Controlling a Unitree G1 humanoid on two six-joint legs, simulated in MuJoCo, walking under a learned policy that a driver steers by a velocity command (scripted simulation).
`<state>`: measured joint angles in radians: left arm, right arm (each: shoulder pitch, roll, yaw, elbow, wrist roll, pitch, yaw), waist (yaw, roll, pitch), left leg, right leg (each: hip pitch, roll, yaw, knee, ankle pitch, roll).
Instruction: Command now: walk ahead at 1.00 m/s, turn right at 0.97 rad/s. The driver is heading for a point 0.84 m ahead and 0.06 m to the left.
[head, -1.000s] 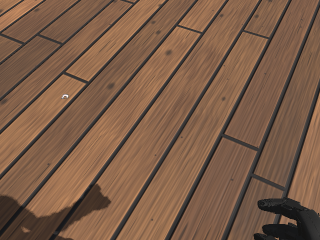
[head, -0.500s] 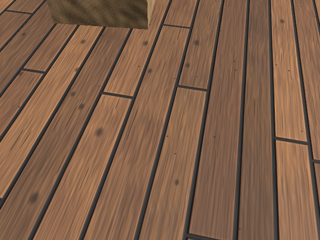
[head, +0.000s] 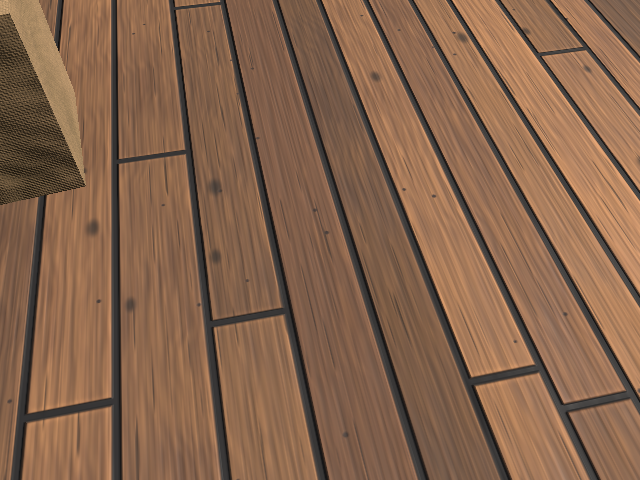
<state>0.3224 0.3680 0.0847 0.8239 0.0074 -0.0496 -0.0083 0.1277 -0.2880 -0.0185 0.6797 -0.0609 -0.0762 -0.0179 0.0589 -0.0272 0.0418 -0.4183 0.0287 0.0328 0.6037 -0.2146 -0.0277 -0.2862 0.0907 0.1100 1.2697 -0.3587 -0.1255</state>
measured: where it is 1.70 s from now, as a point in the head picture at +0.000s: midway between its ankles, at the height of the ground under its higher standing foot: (389, 248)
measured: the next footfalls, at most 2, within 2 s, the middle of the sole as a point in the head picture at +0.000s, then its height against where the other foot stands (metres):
right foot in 0.34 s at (398, 469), level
left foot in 0.76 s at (366, 274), level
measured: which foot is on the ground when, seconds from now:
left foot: down 0.00-0.32, up 0.34-0.74, down 0.76-1.00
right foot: up 0.00-0.32, down 0.34-0.74, up 0.76-1.00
